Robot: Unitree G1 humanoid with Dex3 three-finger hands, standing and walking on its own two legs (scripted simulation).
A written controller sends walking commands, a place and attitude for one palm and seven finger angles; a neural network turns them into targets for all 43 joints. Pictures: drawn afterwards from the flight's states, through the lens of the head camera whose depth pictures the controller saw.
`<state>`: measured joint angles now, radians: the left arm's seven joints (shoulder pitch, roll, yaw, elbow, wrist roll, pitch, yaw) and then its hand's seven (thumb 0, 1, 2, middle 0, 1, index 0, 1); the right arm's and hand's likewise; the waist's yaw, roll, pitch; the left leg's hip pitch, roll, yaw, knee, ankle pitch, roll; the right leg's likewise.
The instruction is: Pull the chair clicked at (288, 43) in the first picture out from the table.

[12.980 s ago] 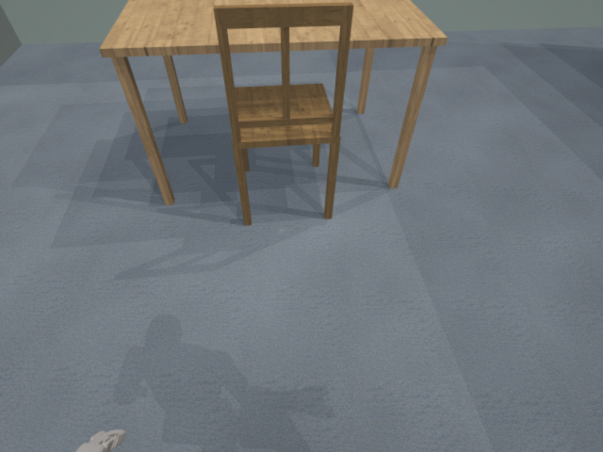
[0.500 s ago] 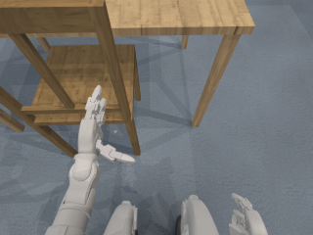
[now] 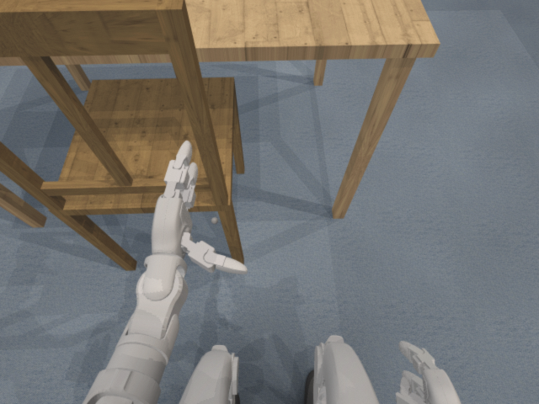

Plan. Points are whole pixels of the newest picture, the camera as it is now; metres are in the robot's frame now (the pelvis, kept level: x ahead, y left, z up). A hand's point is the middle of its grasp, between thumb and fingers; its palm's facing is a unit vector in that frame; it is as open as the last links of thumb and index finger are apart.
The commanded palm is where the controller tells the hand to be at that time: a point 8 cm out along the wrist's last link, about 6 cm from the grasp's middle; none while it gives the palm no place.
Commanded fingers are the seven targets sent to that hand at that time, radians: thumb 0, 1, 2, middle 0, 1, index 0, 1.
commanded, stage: aim the fingers beside a spindle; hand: left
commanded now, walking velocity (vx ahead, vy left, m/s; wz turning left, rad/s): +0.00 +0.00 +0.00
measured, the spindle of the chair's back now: (90, 133) +0.52 +0.30 +0.04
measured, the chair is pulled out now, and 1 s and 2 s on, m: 0.00 0.00 0.00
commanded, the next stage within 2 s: none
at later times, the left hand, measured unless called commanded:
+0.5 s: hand (218, 224) +0.36 +0.08 +0.02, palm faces -0.04 -1.00 +0.00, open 16.9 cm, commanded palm +0.34 +0.15 +0.03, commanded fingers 0.00 -0.50 0.30 -0.06 -0.08 -0.06 -0.08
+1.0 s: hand (217, 221) +0.37 +0.08 +0.02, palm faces -0.04 -1.00 -0.04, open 16.9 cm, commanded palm +0.34 +0.15 +0.02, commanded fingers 0.00 -0.50 0.30 -0.06 -0.08 -0.06 -0.08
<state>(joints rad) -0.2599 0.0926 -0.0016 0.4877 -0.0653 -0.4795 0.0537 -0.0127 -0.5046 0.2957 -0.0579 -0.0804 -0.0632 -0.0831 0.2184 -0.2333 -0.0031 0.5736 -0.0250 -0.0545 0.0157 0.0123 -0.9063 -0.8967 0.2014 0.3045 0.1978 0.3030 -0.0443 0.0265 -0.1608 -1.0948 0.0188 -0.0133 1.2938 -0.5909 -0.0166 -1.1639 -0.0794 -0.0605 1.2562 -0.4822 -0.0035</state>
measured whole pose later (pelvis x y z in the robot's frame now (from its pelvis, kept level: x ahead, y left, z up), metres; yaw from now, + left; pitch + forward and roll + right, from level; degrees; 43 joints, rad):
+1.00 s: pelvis +0.00 +0.00 +0.00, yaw +0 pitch +23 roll +0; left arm -0.26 0.08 -0.01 0.47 -0.05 -0.47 0.07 -0.01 -0.50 0.30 -0.06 -0.08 -0.07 -0.08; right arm 0.20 -0.23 0.00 0.56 -0.03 -0.04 0.01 0.01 -0.91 -0.90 0.20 0.30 0.20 0.30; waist -0.05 0.02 -0.16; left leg -1.10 0.02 -0.01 1.30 -0.60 -0.02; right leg -1.17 -0.08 -0.06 1.27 -0.49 0.00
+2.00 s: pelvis +0.00 +0.00 +0.00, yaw +0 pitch +22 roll +0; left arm -0.22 0.11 0.02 0.45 -0.07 -0.47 0.06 -0.01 -0.50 0.30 -0.06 -0.08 -0.07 -0.08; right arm 0.19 -0.22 0.00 0.55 -0.03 -0.03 0.01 0.01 -0.91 -0.90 0.20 0.30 0.20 0.30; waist -0.04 0.02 -0.16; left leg -1.09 0.02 -0.01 1.30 -0.60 -0.01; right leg -1.15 -0.08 -0.06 1.26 -0.49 0.00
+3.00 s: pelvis +0.00 +0.00 +0.00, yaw +0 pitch +24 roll +0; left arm -0.40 0.11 0.07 0.58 -0.07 -0.44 0.07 -0.01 -0.50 0.30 -0.06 -0.08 -0.06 -0.09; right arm 0.22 -0.23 0.00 0.58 -0.03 -0.03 0.00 0.01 -0.91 -0.90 0.20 0.30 0.20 0.30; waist -0.07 0.03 -0.16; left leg -1.13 0.02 -0.01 1.30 -0.59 -0.01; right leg -1.20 -0.07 -0.05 1.26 -0.48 0.00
